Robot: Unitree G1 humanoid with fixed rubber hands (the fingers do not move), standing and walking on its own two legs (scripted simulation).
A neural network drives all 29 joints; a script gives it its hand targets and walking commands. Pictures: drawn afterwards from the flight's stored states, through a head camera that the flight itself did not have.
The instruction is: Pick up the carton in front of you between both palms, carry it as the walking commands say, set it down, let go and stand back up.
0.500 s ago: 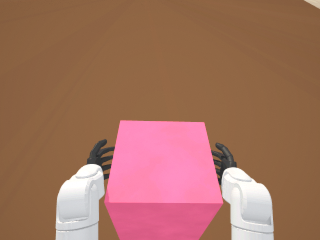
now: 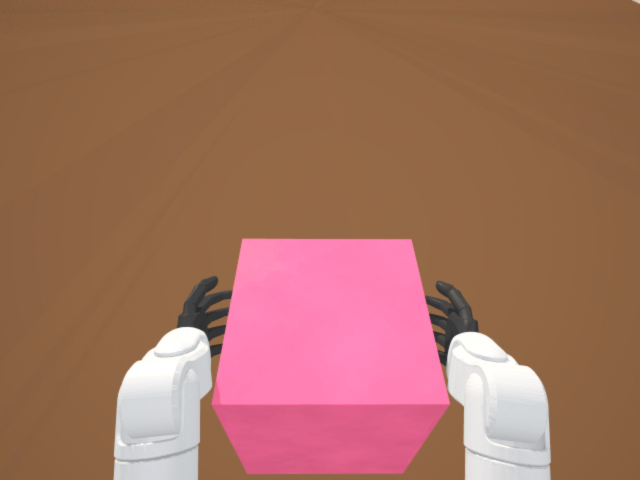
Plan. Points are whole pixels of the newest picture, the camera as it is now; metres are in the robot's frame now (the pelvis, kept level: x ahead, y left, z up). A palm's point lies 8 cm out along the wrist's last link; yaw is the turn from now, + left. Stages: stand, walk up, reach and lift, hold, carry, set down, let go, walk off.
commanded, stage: carry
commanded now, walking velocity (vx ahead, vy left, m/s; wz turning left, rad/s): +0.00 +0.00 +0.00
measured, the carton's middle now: (326, 361) +0.28 +0.00 +0.01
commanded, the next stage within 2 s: hold in 1.18 s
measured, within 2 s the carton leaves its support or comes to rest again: neither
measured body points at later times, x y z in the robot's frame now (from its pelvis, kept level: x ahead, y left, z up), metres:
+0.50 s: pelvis -0.01 +0.02 +0.00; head -0.04 +0.02 +0.45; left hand +0.26 +0.17 +0.05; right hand +0.26 -0.13 +0.05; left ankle -0.11 +0.12 -0.73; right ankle +0.03 -0.08 -0.73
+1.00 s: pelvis -0.05 +0.02 +0.00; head -0.07 +0.02 +0.45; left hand +0.25 +0.17 +0.03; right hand +0.25 -0.13 +0.02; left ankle -0.11 +0.12 -0.73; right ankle +0.03 -0.08 -0.73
